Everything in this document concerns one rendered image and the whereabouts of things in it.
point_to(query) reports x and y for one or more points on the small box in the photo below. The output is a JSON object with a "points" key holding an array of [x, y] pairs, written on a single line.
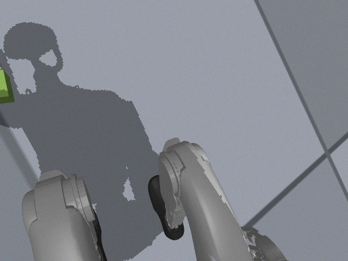
{"points": [[6, 92]]}

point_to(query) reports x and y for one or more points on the left robot foot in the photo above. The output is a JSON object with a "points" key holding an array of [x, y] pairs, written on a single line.
{"points": [[99, 240]]}

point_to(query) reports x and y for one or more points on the right robot foot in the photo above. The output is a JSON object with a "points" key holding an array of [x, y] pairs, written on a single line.
{"points": [[159, 206]]}

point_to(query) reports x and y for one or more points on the right robot hand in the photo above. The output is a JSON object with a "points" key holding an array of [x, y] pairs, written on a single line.
{"points": [[265, 249]]}

